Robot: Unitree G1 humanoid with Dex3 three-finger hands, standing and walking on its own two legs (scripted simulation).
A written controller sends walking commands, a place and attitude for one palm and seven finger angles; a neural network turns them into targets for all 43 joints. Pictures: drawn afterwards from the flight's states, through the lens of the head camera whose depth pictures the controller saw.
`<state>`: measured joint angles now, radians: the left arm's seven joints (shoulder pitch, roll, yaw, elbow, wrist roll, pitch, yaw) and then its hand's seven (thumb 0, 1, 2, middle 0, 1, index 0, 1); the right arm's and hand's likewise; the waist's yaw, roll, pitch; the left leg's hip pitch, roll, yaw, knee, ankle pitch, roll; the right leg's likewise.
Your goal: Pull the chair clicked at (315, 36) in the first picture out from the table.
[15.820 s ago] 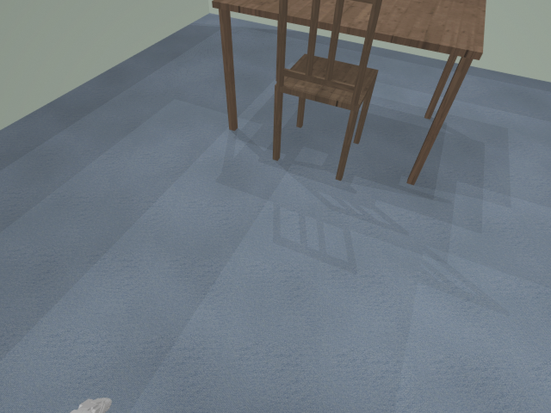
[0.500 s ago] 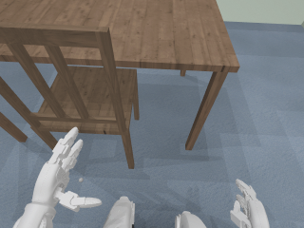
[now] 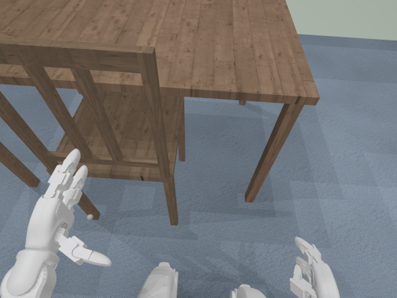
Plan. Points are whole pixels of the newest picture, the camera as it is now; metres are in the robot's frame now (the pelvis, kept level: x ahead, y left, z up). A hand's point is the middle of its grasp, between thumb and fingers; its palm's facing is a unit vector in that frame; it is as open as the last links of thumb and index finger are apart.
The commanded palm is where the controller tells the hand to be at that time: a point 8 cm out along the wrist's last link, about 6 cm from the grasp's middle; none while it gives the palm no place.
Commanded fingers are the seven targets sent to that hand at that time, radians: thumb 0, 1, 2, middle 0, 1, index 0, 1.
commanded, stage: raise the hand toward the chair's back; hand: left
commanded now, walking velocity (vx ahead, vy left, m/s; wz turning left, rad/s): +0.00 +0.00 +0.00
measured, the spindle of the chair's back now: (64, 119) +0.49 +0.37 +0.02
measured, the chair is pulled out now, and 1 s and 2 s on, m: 0.00 0.00 0.00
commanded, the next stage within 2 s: aim the fingers beside a spindle in 0.46 s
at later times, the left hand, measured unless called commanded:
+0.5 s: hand (102, 220) +0.24 +0.19 +0.05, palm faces -0.02 -1.00 -0.06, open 16.9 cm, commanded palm +0.22 +0.25 +0.06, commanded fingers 0.00 -0.50 0.30 -0.06 -0.08 -0.06 -0.08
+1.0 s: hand (118, 209) +0.27 +0.17 +0.04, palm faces -0.01 -1.00 -0.06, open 16.9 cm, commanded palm +0.25 +0.23 +0.04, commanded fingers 0.00 -0.50 0.30 -0.06 -0.08 -0.06 -0.08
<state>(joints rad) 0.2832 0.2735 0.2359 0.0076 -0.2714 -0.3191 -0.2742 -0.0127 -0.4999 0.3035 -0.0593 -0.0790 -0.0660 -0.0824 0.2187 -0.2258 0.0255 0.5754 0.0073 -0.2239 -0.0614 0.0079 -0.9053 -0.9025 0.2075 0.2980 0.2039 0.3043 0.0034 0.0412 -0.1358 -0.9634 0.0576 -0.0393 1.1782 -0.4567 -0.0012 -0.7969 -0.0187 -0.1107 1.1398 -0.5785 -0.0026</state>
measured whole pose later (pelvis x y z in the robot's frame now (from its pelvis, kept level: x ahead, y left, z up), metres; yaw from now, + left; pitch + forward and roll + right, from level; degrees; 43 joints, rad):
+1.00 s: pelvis +0.00 -0.01 -0.01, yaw +0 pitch +16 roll -2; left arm 0.22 0.24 0.19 0.09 -0.25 -0.35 -0.24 -0.01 -0.50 0.30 -0.06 -0.08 -0.07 -0.08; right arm 0.22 -0.24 0.01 0.57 0.00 -0.22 -0.05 0.01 -0.91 -0.90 0.21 0.30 0.20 0.30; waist -0.02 0.04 -0.15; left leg -1.02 0.07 -0.04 1.21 -0.47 -0.02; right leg -0.87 -0.01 -0.10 1.20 -0.60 -0.02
